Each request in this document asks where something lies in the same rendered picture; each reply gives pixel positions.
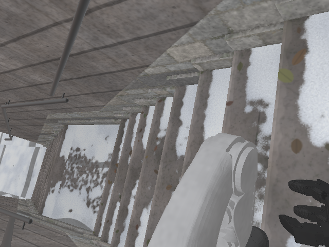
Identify stairs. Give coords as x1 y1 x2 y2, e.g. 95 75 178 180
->
93 12 329 247
31 129 63 212

